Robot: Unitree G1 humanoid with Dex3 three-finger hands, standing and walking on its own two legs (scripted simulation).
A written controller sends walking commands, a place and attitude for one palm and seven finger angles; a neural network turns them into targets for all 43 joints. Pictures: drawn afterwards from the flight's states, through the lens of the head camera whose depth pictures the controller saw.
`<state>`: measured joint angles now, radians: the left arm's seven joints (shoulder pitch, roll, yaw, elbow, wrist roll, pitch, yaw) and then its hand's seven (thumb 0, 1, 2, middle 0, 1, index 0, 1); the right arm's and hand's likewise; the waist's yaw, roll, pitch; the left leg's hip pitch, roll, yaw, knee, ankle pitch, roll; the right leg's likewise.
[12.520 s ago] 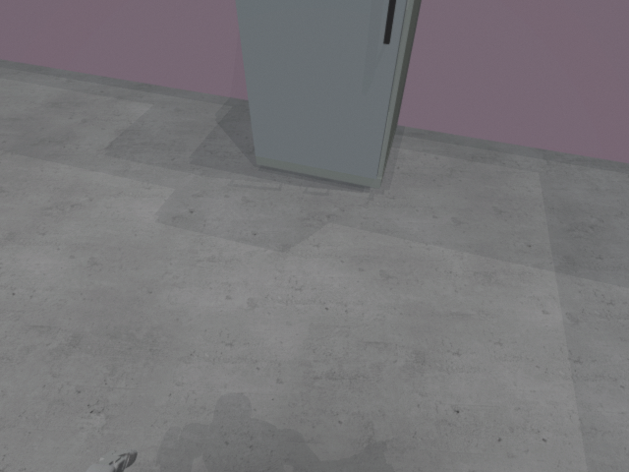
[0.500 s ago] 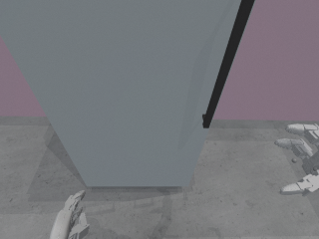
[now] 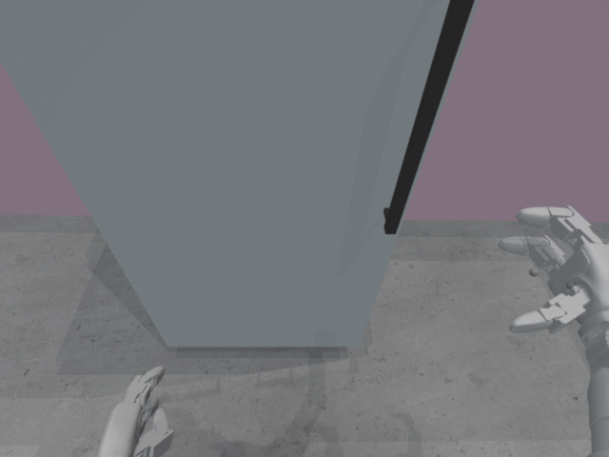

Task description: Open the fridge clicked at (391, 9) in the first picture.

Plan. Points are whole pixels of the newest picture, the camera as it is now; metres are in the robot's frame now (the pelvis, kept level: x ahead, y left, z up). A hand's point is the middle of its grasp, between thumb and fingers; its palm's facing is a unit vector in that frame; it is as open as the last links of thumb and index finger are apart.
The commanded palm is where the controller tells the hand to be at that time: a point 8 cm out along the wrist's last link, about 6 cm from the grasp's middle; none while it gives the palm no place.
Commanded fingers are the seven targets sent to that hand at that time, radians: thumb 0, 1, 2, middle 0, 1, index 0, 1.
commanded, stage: move the hooked fingers beside the handle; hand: right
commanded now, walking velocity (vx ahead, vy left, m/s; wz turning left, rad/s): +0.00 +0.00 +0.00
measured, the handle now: (419, 120) +0.54 -0.14 +0.18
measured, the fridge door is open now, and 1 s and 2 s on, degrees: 0 0 0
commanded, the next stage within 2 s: none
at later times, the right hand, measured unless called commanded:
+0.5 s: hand (493, 232) +0.38 -0.23 +0.12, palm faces -0.04 +1.00 +0.00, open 14.0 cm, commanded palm +0.36 -0.28 +0.12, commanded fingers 0.00 0.50 -0.30 0.30 1.20 0.30 1.20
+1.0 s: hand (469, 203) +0.44 -0.21 +0.12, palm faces -0.05 +1.00 +0.02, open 14.0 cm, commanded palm +0.42 -0.27 +0.12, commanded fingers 0.00 0.50 -0.30 0.30 1.20 0.30 1.20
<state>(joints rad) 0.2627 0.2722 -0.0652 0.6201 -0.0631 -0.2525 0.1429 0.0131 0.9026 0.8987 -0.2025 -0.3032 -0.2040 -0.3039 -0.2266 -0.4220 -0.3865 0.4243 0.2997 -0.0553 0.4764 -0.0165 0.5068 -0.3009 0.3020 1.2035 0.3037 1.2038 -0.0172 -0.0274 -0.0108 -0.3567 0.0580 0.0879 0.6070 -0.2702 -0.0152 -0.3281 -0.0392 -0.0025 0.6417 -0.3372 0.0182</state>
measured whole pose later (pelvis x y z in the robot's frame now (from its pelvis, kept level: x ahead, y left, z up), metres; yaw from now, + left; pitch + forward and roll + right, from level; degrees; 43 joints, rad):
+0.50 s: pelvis +0.01 +0.00 +0.00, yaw +1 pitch +5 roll +0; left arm 0.29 0.28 -0.05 0.63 -0.06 -0.19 0.12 0.01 0.90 0.90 -0.20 -0.30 -0.20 -0.30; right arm -0.42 -0.42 -0.36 0.61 0.25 -0.09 0.42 -0.02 0.51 -0.30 0.30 1.20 0.30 1.20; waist 0.02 -0.02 -0.03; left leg -0.42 0.05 0.07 0.62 -0.28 -0.01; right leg -0.38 -0.04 -0.02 0.65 -0.35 0.02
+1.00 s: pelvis +0.01 +0.00 +0.00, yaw +2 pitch +8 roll +1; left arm 0.33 0.28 -0.04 0.64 -0.05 -0.10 0.10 0.01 0.90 0.90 -0.20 -0.30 -0.20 -0.30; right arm -0.61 -0.44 -0.37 0.85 0.21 -0.15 0.39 -0.02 0.50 -0.30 0.30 1.20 0.30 1.20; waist 0.06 -0.01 -0.06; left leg -0.49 0.05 0.06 0.65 -0.29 -0.01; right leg -0.45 -0.05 -0.03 0.68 -0.37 0.02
